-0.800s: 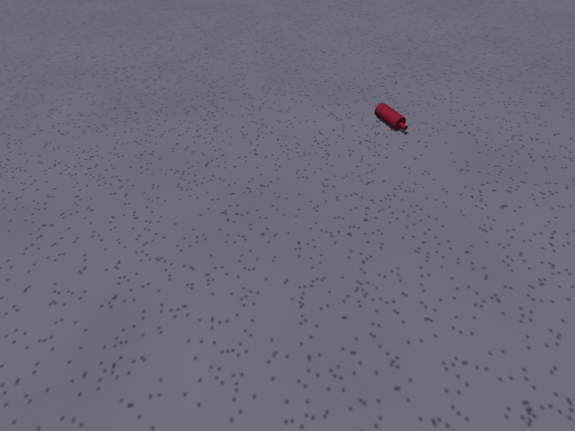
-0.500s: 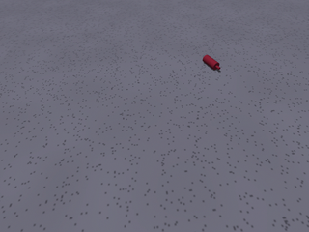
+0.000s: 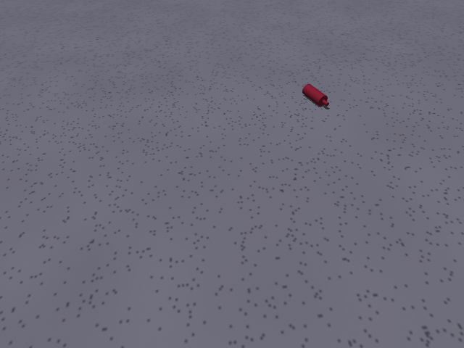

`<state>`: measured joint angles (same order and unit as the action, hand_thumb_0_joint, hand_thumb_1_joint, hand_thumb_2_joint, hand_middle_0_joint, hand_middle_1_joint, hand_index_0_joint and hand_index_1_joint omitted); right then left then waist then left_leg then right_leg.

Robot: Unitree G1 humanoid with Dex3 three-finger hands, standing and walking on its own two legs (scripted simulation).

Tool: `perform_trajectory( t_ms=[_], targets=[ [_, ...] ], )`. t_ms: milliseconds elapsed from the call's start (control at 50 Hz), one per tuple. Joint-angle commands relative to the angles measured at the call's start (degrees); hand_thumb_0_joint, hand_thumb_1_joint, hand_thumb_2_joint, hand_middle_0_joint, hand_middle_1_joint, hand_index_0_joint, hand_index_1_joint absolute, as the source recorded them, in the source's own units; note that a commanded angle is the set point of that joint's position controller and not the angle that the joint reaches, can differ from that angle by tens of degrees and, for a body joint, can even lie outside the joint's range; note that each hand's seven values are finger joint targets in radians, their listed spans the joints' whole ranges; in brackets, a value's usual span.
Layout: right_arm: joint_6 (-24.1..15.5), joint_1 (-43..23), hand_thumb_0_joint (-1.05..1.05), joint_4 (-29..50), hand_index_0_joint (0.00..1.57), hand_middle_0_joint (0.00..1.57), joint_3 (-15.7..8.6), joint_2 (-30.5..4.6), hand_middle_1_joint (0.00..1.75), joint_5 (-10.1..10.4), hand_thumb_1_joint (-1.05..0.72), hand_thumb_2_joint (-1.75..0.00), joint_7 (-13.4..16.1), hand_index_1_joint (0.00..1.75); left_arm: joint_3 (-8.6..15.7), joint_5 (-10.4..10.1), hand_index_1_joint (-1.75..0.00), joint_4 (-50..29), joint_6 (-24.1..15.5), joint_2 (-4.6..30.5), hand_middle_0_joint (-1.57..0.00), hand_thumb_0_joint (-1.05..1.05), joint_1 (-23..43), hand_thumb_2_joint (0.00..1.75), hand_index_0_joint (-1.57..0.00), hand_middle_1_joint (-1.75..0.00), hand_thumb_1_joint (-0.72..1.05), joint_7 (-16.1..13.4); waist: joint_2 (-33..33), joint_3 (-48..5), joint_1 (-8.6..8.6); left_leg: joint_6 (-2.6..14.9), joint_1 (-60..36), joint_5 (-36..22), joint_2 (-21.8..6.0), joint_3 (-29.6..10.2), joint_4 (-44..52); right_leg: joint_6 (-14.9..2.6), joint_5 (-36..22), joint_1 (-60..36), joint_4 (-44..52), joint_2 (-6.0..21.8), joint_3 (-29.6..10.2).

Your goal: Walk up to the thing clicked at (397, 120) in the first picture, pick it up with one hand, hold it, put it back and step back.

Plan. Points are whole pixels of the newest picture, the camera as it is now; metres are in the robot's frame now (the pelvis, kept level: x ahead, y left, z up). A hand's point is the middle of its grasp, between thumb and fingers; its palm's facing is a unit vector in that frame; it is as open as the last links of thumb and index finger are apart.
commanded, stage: stand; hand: left
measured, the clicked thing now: (316, 96) +1.88 -0.57 -0.74
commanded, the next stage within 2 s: walk up in 0.32 s
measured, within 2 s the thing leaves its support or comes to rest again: neither
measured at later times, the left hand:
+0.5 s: hand out of the picture +0.12 +0.25 -0.14, palm faces -0.18 -0.92 -0.36, open 7.4 cm
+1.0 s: hand (194, 264) +0.33 +0.12 -0.15, palm faces -0.41 -0.84 -0.35, open 7.4 cm
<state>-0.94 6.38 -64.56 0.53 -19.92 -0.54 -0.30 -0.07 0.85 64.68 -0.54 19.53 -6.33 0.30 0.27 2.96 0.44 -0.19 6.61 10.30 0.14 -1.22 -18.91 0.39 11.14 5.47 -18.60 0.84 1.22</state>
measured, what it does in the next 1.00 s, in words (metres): walks ahead, turning right: right foot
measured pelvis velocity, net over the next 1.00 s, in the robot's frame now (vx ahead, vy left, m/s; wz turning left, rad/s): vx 0.22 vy -0.11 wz -0.49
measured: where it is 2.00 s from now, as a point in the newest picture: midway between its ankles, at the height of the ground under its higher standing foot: (297, 235)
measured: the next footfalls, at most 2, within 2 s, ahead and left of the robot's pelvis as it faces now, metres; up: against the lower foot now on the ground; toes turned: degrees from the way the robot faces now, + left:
right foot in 0.66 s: +0.13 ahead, -0.24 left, +0.00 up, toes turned -26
left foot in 1.10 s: +0.51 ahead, -0.07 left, +0.00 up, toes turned -26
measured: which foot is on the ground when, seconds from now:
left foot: down 0.00-0.68, up 0.70-1.00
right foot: down 0.00-0.36, up 0.38-0.64, down 0.66-1.00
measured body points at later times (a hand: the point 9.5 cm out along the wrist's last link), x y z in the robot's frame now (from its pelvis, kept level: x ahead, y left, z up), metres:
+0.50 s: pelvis +0.01 -0.01 +0.00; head +0.02 -0.03 +0.45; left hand +0.13 +0.30 -0.11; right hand +0.06 -0.34 -0.12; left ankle +0.00 +0.12 -0.75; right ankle +0.02 -0.15 -0.70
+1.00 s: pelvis +0.22 -0.11 -0.01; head +0.22 -0.13 +0.44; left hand +0.36 +0.17 -0.13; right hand +0.21 -0.46 -0.11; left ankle +0.43 -0.04 -0.71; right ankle +0.09 -0.22 -0.75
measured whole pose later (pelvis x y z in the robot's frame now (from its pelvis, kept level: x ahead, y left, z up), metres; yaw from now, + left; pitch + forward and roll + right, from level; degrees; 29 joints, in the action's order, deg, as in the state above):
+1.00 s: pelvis +0.22 -0.11 -0.01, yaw -28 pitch -2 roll -2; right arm -0.9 7.8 -48.4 -3.6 -25.3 -1.8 -8.1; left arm 2.2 0.1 54.0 -4.5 21.2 -21.7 2.7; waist 4.0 2.6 3.3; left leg -1.5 34.1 7.9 -8.3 -1.5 -43.6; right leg 0.6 17.8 3.2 -22.1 -0.5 -2.5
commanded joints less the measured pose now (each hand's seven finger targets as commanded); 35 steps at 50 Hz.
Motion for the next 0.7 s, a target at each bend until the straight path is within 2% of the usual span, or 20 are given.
perform_trajectory(
  t_ms=[0,280,300,320,340,360,380,400,440,460,480,500,520,560,580,600,620,640,660,680],
  targets=[
    [-1.1,-1.9,0.00,3.3,0.20,0.20,-2.1,-12.0,0.30,0.2,-0.90,-0.90,1.0,0.30,2.2,-0.4,-0.30,-3.3,-1.3,12.3,-0.20,0.00,2.1,0.90,-0.20,-0.30,0.90,-0.8,0.0,-4.1,-0.32,1.55,-0.2,-9.2,-7.0,-5.4,2.6,-2.00,-7.7,-0.7,3.0,7.0,-5.6],
    [-1.1,-1.6,0.00,3.1,0.20,0.20,-2.1,-12.1,0.30,0.2,-0.90,-0.90,1.0,0.30,2.1,-0.3,-0.30,-3.4,-1.3,12.4,-0.20,0.00,1.5,0.90,-0.20,-0.30,0.90,-0.8,-0.4,-4.0,-0.19,1.60,-0.7,-9.2,-7.0,-5.3,2.7,-1.78,-7.9,-0.4,3.3,7.0,-5.5],
    [-3.0,-0.6,0.00,10.0,0.20,0.20,-7.8,-19.7,0.30,-1.9,-0.90,-0.90,-0.9,0.30,7.2,1.1,-0.30,-9.8,-1.0,19.0,-0.20,0.00,-1.6,0.90,-0.20,-0.30,0.90,2.1,1.3,-6.2,-1.42,4.54,-10.0,21.0,-6.2,-1.8,-6.3,-4.96,18.9,14.6,-0.8,5.2,-14.6],
    [-3.2,2.3,0.00,9.4,0.20,0.20,-8.5,-19.5,0.30,-2.1,-0.90,-0.90,-1.6,0.30,6.8,1.1,-0.30,-11.3,-0.6,17.9,-0.20,0.00,3.4,0.90,-0.20,-0.30,0.90,3.1,2.0,-1.4,-4.49,6.58,-17.6,29.9,-8.2,-4.8,-3.6,-3.57,24.4,32.9,-1.6,4.7,-13.3],
    [-3.1,7.5,0.00,8.4,0.20,0.20,-9.1,-20.3,0.30,-2.0,-0.90,-0.90,-1.7,0.30,6.4,0.9,-0.30,-13.9,-0.3,15.3,-0.20,0.00,11.0,0.90,-0.20,-0.30,0.90,3.7,7.8,2.4,-8.70,9.08,-24.8,35.1,-14.1,-10.2,4.3,-0.94,18.9,46.3,-9.8,1.5,-5.4],
    [-3.1,9.9,0.00,8.7,0.20,0.20,-9.8,-22.1,0.30,-1.3,-0.90,-0.90,-1.6,0.30,6.6,1.5,-0.30,-15.5,-0.5,13.5,-0.20,0.00,14.8,0.90,-0.20,-0.30,0.90,4.0,14.2,0.9,-10.38,13.20,-17.9,35.6,-26.0,-20.8,12.4,-1.24,16.2,44.4,-27.6,1.0,-2.3],
    [-3.7,5.1,0.00,11.5,0.20,0.20,-9.8,-21.9,0.30,-1.1,-0.90,-0.90,-1.5,0.30,6.7,1.7,-0.30,-16.0,-0.8,14.7,-0.20,0.00,12.9,0.90,-0.20,-0.30,0.90,4.2,7.8,0.5,-7.95,14.91,-12.6,28.8,-30.8,-22.4,13.7,-1.05,14.8,41.5,-32.9,5.4,-3.8],
    [-3.9,2.1,0.00,13.6,0.20,0.20,-10.0,-21.9,0.30,-1.3,-0.90,-0.90,-1.4,0.30,7.2,1.5,-0.30,-15.6,-0.9,16.2,-0.20,0.00,10.3,0.90,-0.20,-0.30,0.90,4.5,5.1,-0.6,-5.58,14.68,-8.2,27.9,-31.0,-21.9,14.7,-0.97,14.4,36.1,-34.7,7.8,-5.4],
    [-4.3,-0.3,0.00,15.0,0.20,0.20,-9.5,-18.8,0.30,-1.9,-0.90,-0.90,-1.5,0.30,7.6,0.6,-0.30,-13.0,-0.5,16.4,-0.20,0.00,1.4,0.90,-0.20,-0.30,0.90,5.7,3.7,-4.8,-0.68,11.51,-8.5,25.0,-23.4,-9.2,12.0,-1.07,11.8,29.6,-33.7,8.2,-4.0],
    [-4.4,-4.7,0.00,16.7,0.20,0.20,-9.9,-19.7,0.30,-2.2,-0.90,-0.90,-1.7,0.30,8.0,0.0,-0.30,-12.6,0.0,15.9,-0.20,0.00,-3.3,0.90,-0.20,-0.30,0.90,6.6,8.2,-4.8,1.96,10.59,-6.2,25.4,-22.0,-4.8,11.2,-0.49,11.3,26.0,-31.8,8.9,-2.3],
    [-4.4,-7.2,0.00,17.7,0.20,0.20,-10.0,-19.6,0.30,-2.1,-0.90,-0.90,-2.1,0.30,8.1,-0.2,-0.30,-12.4,0.2,16.0,-0.20,0.00,-4.5,0.90,-0.20,-0.30,0.90,7.1,9.7,-3.7,2.70,9.51,-3.6,23.9,-19.8,-0.1,9.6,0.06,9.8,23.1,-29.1,8.9,-0.8],
    [-4.4,-7.2,0.00,18.2,0.20,0.20,-9.9,-19.3,0.30,-1.9,-0.90,-0.90,-2.5,0.30,8.0,-0.3,-0.30,-12.6,0.1,15.6,-0.20,0.00,-3.5,0.90,-0.20,-0.30,0.90,7.3,9.8,-3.2,2.25,8.38,-2.0,22.7,-17.5,3.6,7.6,0.15,8.3,20.8,-25.8,8.5,0.5],
    [-4.2,-6.2,0.00,18.3,0.20,0.20,-9.9,-19.5,0.30,-1.8,-0.90,-0.90,-2.8,0.30,8.1,-0.1,-0.30,-13.2,-0.1,15.4,-0.20,0.00,-1.2,0.90,-0.20,-0.30,0.90,7.5,9.6,-1.6,1.08,8.08,1.2,23.6,-16.4,6.1,6.3,0.45,7.2,18.5,-23.7,8.0,2.4],
    [-3.6,-5.3,0.00,18.4,0.20,0.20,-9.9,-20.0,0.30,-1.7,-0.90,-0.90,-3.2,0.30,8.6,0.0,-0.30,-13.3,-0.6,15.4,-0.20,0.00,-1.5,0.90,-0.20,-0.30,0.90,7.4,7.2,0.2,0.81,7.97,5.0,23.5,-15.5,9.0,1.9,0.49,4.7,14.2,-20.5,6.0,6.1],
    [-3.3,-5.4,0.00,18.5,0.20,0.20,-9.8,-20.0,0.30,-1.5,-0.90,-0.90,-3.3,0.30,8.6,0.3,-0.30,-12.9,-0.9,15.3,-0.20,0.00,-3.3,0.90,-0.20,-0.30,0.90,7.2,6.0,0.7,1.43,8.08,6.5,24.5,-15.1,10.3,-0.8,0.39,2.8,12.3,-19.8,4.9,8.3],
    [-2.9,-5.6,0.00,18.6,0.20,0.20,-9.7,-20.1,0.30,-0.9,-0.90,-0.90,-3.7,0.30,8.0,0.4,-0.30,-12.9,-1.1,14.6,-0.20,0.00,-5.4,0.90,-0.20,-0.30,0.90,6.6,1.0,-1.4,3.31,7.75,11.3,26.4,-15.9,9.7,-4.9,-0.76,1.4,4.9,-18.9,3.3,9.4],
    [-2.5,-6.3,0.00,18.8,0.20,0.20,-9.1,-19.0,0.30,-0.9,-0.90,-0.90,-3.9,0.30,8.6,0.7,-0.30,-11.6,-1.5,16.3,-0.20,0.00,-10.0,0.90,-0.20,-0.30,0.90,5.8,-4.8,-1.8,5.94,6.67,17.3,25.9,-13.7,11.8,-13.8,-1.16,2.1,-2.0,-17.7,1.9,8.9],
    [-2.3,-7.1,0.00,19.7,0.20,0.20,-7.8,-15.9,0.30,-1.2,-0.90,-0.90,-4.1,0.30,9.8,0.4,-0.30,-9.4,-2.1,19.2,-0.20,0.00,-18.1,0.90,-0.20,-0.30,0.90,4.7,-15.2,-4.6,10.02,4.76,23.6,19.7,-8.0,14.8,-32.6,-3.12,7.9,-11.1,-13.6,0.2,4.8],
    [-2.3,-7.5,0.00,22.1,0.20,0.20,-6.1,-11.6,0.30,-0.7,-0.90,-0.90,-4.8,0.30,11.4,0.6,-0.30,-9.3,-2.7,24.6,-0.20,0.00,-23.6,0.90,-0.20,-0.30,0.90,3.3,-27.7,-1.9,12.67,0.95,38.6,25.7,-1.3,12.5,-52.3,-7.57,28.5,-14.5,-1.2,9.8,-19.7],
    [-2.5,-8.6,0.00,23.4,0.20,0.20,-6.6,-14.9,0.30,0.2,-0.90,-0.90,-5.1,0.30,10.8,-0.2,-0.30,-11.3,-2.9,27.6,-0.20,0.00,-20.1,0.90,-0.20,-0.30,0.90,3.0,-21.0,0.2,9.43,-1.03,41.3,23.4,-1.0,1.5,-54.1,-13.52,39.4,-7.6,13.5,20.3,-48.0]
  ],
)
